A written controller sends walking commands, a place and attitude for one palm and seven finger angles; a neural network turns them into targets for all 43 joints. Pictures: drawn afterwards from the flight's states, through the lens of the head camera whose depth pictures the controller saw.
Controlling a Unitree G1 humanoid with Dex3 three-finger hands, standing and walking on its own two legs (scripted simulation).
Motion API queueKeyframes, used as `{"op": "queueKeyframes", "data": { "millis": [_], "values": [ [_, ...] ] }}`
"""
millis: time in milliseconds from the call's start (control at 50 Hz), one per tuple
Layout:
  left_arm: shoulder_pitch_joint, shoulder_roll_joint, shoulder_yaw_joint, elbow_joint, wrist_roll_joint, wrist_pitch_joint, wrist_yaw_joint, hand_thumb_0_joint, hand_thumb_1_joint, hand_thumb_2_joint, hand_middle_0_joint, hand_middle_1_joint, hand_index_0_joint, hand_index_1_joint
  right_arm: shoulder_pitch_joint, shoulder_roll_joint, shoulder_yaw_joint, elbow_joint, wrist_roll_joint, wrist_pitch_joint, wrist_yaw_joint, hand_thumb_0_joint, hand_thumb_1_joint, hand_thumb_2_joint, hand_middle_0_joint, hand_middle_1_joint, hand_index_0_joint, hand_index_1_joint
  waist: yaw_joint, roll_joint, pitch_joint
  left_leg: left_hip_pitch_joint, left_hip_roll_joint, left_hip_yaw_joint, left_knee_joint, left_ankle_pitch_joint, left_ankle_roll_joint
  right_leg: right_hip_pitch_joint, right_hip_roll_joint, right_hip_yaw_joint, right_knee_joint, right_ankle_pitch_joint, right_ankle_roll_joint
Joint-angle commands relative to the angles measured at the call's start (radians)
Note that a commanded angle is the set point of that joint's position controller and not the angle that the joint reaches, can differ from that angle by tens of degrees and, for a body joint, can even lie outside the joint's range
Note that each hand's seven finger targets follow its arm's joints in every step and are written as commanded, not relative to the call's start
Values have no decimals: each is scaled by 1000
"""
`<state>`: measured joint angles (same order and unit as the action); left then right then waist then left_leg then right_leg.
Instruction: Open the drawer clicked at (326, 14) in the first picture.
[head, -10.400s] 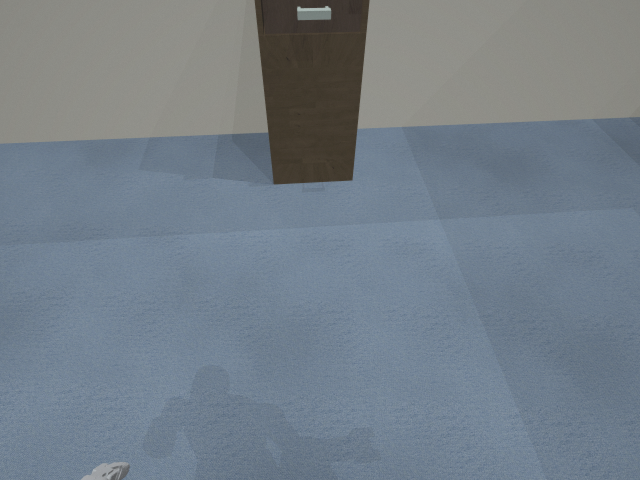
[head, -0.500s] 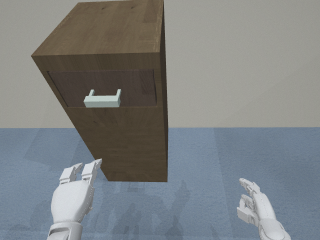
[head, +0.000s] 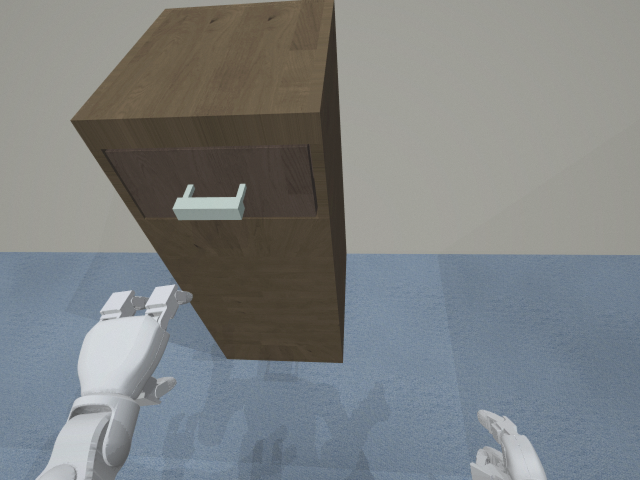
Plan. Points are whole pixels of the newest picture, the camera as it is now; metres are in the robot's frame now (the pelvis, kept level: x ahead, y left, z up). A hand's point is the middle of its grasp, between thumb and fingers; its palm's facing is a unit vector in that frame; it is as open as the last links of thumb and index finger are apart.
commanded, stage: raise the hand with hooked fingers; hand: left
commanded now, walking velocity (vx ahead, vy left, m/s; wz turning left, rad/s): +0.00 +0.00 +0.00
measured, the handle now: (212, 199) +0.53 +0.25 +0.03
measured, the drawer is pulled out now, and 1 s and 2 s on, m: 0.00 0.00 0.00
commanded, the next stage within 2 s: move the hooked fingers above the handle in 1.04 s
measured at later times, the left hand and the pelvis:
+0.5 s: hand (107, 284) +0.30 +0.28 +0.11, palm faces +0.09 -0.10 -0.99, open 13.6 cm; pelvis +0.01 +0.04 +0.02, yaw +1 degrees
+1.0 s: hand (94, 279) +0.29 +0.29 +0.13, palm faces +0.06 -0.10 -0.99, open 13.8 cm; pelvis -0.01 +0.05 +0.02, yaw +1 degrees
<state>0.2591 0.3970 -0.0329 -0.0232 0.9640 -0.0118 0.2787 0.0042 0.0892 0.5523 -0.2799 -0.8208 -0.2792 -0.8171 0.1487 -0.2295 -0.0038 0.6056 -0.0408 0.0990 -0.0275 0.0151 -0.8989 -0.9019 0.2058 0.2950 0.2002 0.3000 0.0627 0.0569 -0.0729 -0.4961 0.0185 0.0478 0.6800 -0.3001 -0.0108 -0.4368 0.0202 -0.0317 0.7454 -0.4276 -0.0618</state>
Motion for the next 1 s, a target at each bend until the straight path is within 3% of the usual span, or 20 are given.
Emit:
{"op": "queueKeyframes", "data": {
  "millis": [0,20,80,220,280,320,440,600,620,660,700,760,860,880,980],
  "values": [
    [-148,209,166,-216,-2,2,63,0,-127,460,-273,-960,-273,-960,-165,-98,-48,-169,3,-58,-5,0,-900,-900,200,300,200,300,27,-74,-221,130,-73,-19,-39,213,53,144,-36,120,-158,491,48],
    [-150,209,163,-224,-3,3,64,0,-150,450,-275,-975,-275,-975,-160,-100,-52,-166,4,-60,-3,0,-900,-900,200,300,200,300,27,-54,-231,154,-72,-18,-42,234,53,141,-33,105,-153,502,45],
    [-206,185,124,-217,-16,29,46,0,-220,420,-280,-1020,-280,-1020,-161,-109,-59,-159,14,-57,-1,0,-900,-900,200,300,200,300,4,-84,-209,190,-65,-21,-54,250,57,114,-22,74,-167,465,46],
    [-332,228,107,-239,-16,72,-31,0,-383,350,-292,-1125,-292,-1125,-172,-114,-50,-152,28,-39,-3,0,-900,-900,200,300,200,300,13,-19,-195,293,-52,-32,-111,314,54,124,-10,32,-197,419,35],
    [-382,264,130,-232,-24,89,-65,0,-453,320,-297,-1170,-297,-1170,-177,-116,-43,-154,33,-26,-3,0,-900,-900,200,300,200,300,20,-26,-213,318,-49,-38,-136,341,49,162,-5,25,-212,415,33],
    [-421,249,108,-205,-33,103,-93,0,-500,300,-300,-1200,-300,-1200,-177,-112,-36,-152,40,-19,-2,0,-900,-900,200,300,200,300,13,-35,-168,324,-47,-41,-156,333,49,155,-2,16,-231,399,35],
    [-555,272,87,-188,-47,124,-184,0,-500,300,-300,-1200,-300,-1200,-183,-114,-22,-154,48,6,-2,0,-900,-900,200,300,200,300,5,-14,-163,370,-42,-50,-198,350,45,186,3,5,-271,377,33],
    [-696,337,122,-186,-74,87,-261,0,-500,300,-300,-1200,-300,-1200,-173,-122,-14,-139,50,15,4,0,-900,-900,200,300,200,300,4,9,-198,415,-39,-69,-229,395,39,228,4,-2,-305,378,28],
    [-697,348,133,-176,-81,84,-265,0,-500,300,-300,-1200,-300,-1200,-167,-123,-15,-138,51,15,4,0,-900,-900,200,300,200,300,8,7,-199,418,-40,-70,-231,405,41,232,6,-2,-309,386,27],
    [-644,315,115,-121,-91,87,-282,0,-500,300,-300,-1200,-300,-1200,-163,-127,-16,-139,54,20,8,0,-900,-900,200,300,200,300,9,-21,-152,394,-38,-67,-245,373,38,220,6,-8,-320,364,30],
    [-599,299,110,-114,-102,84,-298,0,-500,300,-300,-1200,-300,-1200,-162,-132,-18,-145,58,22,17,0,-900,-900,200,300,200,300,14,-40,-152,381,-37,-60,-250,373,39,236,3,-8,-323,369,30],
    [-620,332,132,-202,-96,51,-293,0,-500,300,-300,-1200,-300,-1200,-160,-136,-26,-156,52,18,22,0,-900,-900,200,300,200,300,20,-18,-197,399,-39,-64,-252,384,41,249,3,-4,-321,371,30],
    [-629,356,171,-218,-99,10,-244,0,-500,300,-300,-1200,-300,-1200,-146,-136,-33,-143,51,6,18,0,-900,-900,200,300,200,300,23,-17,-198,399,-40,-65,-253,347,42,228,6,-2,-327,333,31],
    [-636,375,189,-218,-98,7,-231,0,-500,300,-300,-1200,-300,-1200,-148,-139,-33,-141,53,3,18,0,-900,-900,200,300,200,300,24,-5,-192,389,-40,-67,-255,338,40,231,8,-1,-329,320,29],
    [-657,356,167,-180,-92,28,-197,0,-500,300,-300,-1200,-300,-1200,-150,-138,-36,-125,59,0,16,0,-900,-900,200,300,200,300,21,10,-182,385,-42,-64,-266,290,38,221,8,0,-335,276,27]
  ]
}}
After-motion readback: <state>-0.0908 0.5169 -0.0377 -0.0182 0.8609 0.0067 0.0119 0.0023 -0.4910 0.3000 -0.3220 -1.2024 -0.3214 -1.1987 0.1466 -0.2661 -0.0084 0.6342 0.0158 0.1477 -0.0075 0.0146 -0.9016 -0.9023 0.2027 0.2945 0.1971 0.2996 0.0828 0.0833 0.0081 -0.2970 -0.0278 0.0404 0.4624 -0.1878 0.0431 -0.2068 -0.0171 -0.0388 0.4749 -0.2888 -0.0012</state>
